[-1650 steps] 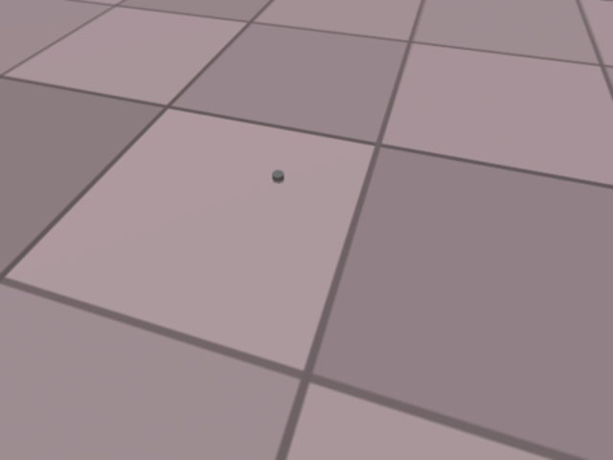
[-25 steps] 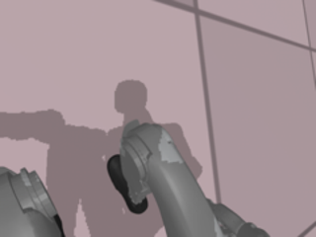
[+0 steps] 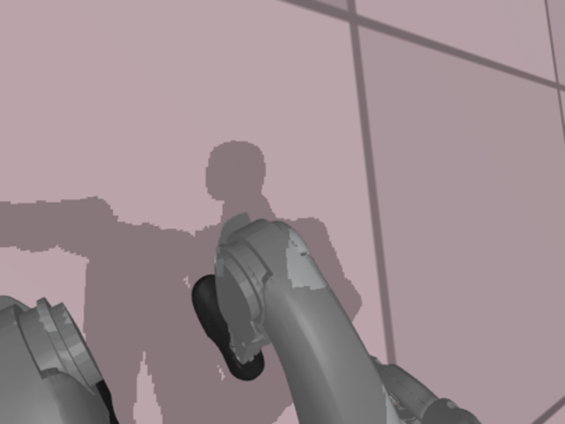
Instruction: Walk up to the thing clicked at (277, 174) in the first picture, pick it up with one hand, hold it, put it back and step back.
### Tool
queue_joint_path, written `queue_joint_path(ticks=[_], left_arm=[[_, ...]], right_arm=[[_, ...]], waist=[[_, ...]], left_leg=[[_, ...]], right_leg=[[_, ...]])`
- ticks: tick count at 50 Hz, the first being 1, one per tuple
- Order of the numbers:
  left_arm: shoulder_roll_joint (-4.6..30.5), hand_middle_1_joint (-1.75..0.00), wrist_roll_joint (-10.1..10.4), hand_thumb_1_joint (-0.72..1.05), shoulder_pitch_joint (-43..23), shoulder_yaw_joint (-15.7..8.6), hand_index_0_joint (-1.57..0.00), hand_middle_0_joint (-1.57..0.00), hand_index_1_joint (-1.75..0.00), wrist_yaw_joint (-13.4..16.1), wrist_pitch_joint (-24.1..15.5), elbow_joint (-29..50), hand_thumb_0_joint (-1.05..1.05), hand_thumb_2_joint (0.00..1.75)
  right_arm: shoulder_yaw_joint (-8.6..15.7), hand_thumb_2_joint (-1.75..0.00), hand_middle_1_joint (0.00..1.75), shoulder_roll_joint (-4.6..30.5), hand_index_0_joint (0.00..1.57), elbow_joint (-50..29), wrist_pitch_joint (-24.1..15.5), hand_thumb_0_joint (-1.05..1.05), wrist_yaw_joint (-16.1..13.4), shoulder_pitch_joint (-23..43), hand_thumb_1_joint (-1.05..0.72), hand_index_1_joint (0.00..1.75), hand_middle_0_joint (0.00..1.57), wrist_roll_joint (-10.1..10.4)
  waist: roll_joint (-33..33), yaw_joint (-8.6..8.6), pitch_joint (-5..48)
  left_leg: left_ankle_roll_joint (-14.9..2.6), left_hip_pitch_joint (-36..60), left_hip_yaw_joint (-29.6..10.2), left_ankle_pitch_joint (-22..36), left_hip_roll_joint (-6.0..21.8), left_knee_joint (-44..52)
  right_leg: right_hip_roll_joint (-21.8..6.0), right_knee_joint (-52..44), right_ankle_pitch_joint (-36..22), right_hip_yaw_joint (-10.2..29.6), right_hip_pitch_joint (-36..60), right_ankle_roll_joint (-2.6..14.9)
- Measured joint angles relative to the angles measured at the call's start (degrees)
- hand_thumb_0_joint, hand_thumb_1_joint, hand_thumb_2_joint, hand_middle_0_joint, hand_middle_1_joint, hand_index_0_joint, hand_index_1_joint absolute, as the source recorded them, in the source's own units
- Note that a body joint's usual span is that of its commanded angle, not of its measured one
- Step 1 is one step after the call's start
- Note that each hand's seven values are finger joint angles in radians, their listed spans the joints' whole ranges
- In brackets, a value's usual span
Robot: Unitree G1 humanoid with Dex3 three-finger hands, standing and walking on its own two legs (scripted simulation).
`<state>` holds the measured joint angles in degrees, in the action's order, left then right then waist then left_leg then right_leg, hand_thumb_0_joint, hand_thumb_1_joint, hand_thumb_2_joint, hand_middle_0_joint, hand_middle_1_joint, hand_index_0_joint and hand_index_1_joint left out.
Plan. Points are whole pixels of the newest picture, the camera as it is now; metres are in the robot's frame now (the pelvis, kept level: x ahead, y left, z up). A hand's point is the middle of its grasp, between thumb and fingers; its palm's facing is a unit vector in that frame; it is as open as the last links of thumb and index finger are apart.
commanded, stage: withdraw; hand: left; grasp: from above
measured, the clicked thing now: out of the picture +0.46 +0.34 -0.30
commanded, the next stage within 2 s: home in 0.82 s
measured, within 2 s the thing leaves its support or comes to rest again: neither
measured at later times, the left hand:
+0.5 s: hand out of the picture +0.44 +0.35 -0.10, palm faces -0.45 -0.11 -0.89, open 14.1 cm
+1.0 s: hand out of the picture +0.46 +0.34 -0.17, palm faces -0.37 -0.09 -0.92, open 13.8 cm
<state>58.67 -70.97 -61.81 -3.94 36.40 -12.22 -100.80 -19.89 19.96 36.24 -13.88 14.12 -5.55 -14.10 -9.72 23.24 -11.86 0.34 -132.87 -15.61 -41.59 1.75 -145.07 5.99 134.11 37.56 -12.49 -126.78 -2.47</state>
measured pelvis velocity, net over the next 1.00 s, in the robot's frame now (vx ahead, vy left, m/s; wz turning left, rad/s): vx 0.00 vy -0.01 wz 0.11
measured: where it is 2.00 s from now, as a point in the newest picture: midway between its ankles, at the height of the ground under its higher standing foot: (175, 386)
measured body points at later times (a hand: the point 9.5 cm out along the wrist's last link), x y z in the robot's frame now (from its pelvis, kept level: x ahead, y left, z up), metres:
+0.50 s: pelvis +0.00 +0.00 +0.04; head +0.22 +0.08 +0.42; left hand +0.46 +0.36 -0.05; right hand +0.12 -0.25 -0.07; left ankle +0.06 +0.13 -0.28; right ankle +0.12 -0.11 -0.28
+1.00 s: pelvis +0.00 -0.01 +0.01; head +0.24 +0.11 +0.36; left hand +0.47 +0.35 -0.12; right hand +0.05 -0.26 -0.08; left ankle +0.06 +0.13 -0.28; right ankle +0.12 -0.11 -0.28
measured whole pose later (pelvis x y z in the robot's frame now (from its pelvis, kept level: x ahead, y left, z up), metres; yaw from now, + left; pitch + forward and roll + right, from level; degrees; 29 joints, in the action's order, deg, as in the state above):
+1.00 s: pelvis +0.00 -0.01 +0.01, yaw +6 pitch +33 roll -9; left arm 48.4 -73.4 -62.6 -3.2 25.6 -8.8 -86.8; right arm -10.2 16.1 39.2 -3.1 6.5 -11.5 -9.4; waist -3.2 19.1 -1.1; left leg 0.0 -136.3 -8.6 -37.3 0.3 -139.9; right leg 3.2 134.3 37.1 -7.0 -131.2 -1.3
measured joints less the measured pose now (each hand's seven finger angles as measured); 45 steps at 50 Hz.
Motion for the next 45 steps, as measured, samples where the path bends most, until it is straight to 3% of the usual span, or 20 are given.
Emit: queue_joint_path(ticks=[8,14,18,23,26,29,33,37,41,45], left_arm=[[-3.12,-1.01,-1.25,-0.47,1.71,-1.11,-0.11,-0.10,-1.00,0.09,1.61,8.64,0.00,0.95],[-9.31,-0.98,1.85,-0.48,6.24,-1.42,-0.10,-0.10,-0.98,-3.11,6.57,19.91,0.00,0.97],[-12.35,-0.98,4.93,-0.49,6.69,1.68,-0.09,-0.09,-0.97,-8.66,10.81,21.23,0.00,0.98],[-15.07,-0.98,9.80,-0.50,6.06,6.23,-0.08,-0.09,-0.99,-19.12,12.88,23.11,0.00,0.99],[-17.17,-0.99,11.03,-0.51,6.15,8.49,-0.08,-0.09,-0.99,-24.50,11.53,25.34,0.00,1.00],[-19.12,-1.00,10.52,-0.51,6.07,9.55,-0.08,-0.09,-1.00,-27.16,8.86,26.36,0.00,1.01],[-19.49,-1.00,6.89,-0.51,6.07,8.26,-0.08,-0.09,-1.01,-25.92,4.34,25.27,0.00,1.02],[-17.57,-1.00,2.15,-0.50,4.86,5.99,-0.08,-0.09,-1.01,-20.96,1.28,20.14,0.00,1.01],[-14.53,-1.00,-1.28,-0.49,2.20,4.72,-0.09,-0.09,-1.00,-15.84,0.49,13.47,0.00,1.01],[-11.66,-1.00,-2.97,-0.49,-0.18,2.86,-0.09,-0.09,-1.00,-12.21,1.18,10.52,0.00,1.00]], right_arm=[[2.23,-0.90,0.30,-0.33,0.20,0.82,-0.30,0.00,1.04,-1.46,-0.91,0.30,0.20,0.22],[6.94,-0.90,0.30,-1.40,0.20,2.12,1.98,0.00,2.74,-3.60,-0.91,0.30,0.20,2.94],[9.89,-0.90,0.30,-1.78,0.20,2.65,5.02,0.00,2.90,-2.76,-0.91,0.30,0.20,5.35],[12.78,-0.90,0.30,-1.97,0.19,1.53,8.04,0.00,1.19,-1.46,-0.91,0.30,0.20,7.46],[13.53,-0.90,0.30,-1.82,0.19,1.00,9.72,0.00,-0.74,-1.62,-0.91,0.30,0.20,8.32],[13.47,-0.90,0.30,-1.65,0.19,0.71,11.16,0.00,-2.94,-2.38,-0.91,0.30,0.20,8.77],[12.76,-0.90,0.30,-1.44,0.20,0.62,12.71,0.00,-5.72,-2.97,-0.90,0.30,0.20,8.47],[12.06,-0.90,0.30,-1.17,0.20,1.18,13.38,0.00,-7.34,-3.17,-0.90,0.30,0.20,7.50],[11.21,-0.89,0.30,-1.40,0.20,2.08,12.96,0.00,-8.14,-3.39,-0.90,0.30,0.20,6.41],[10.27,-0.89,0.30,-2.33,0.19,2.64,11.69,0.00,-8.33,-4.11,-0.90,0.30,0.20,5.19]], waist=[[1.13,-1.27,2.54],[5.87,-4.01,10.05],[9.42,-6.29,14.16],[11.62,-8.98,14.55],[11.77,-10.35,14.02],[11.01,-10.94,13.95],[9.34,-10.19,13.66],[7.82,-8.23,13.23],[6.65,-6.19,12.34],[5.91,-4.80,10.74]], left_leg=[[0.34,-0.40,0.21,-0.34,-0.22,0.32],[0.71,-1.42,1.45,-0.68,-0.41,2.01],[0.03,-0.82,3.63,-0.27,-0.15,4.24],[-0.70,1.97,6.38,1.34,-0.08,7.85],[-0.66,3.66,7.33,2.54,-0.47,10.06],[-0.35,4.53,7.65,3.69,-0.94,11.71],[0.14,4.45,7.14,4.68,-1.30,12.09],[0.31,2.83,6.81,5.26,-1.52,10.66],[0.14,0.41,6.79,5.48,-1.54,8.40],[-0.15,-1.56,6.78,5.32,-1.50,6.43]], right_leg=[[-0.31,-0.02,0.58,0.12,-0.39,0.42],[-0.92,-0.49,1.56,1.02,-1.85,1.16],[-1.19,-1.49,1.75,2.77,-1.75,0.98],[-1.62,-3.56,1.05,5.06,0.55,0.84],[-2.15,-4.96,0.52,5.85,2.15,1.05],[-2.67,-6.00,-0.08,6.09,2.97,1.41],[-2.93,-6.25,-0.90,5.61,2.92,1.84],[-3.02,-4.88,-1.40,5.30,1.41,1.96],[-2.92,-2.78,-1.64,5.30,-0.90,1.75],[-2.77,-1.05,-1.53,5.31,-2.68,1.37]])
